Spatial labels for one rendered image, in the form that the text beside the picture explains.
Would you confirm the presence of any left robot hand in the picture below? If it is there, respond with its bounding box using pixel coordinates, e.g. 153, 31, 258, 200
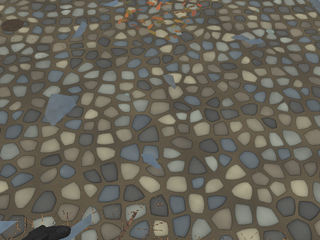
22, 225, 71, 240

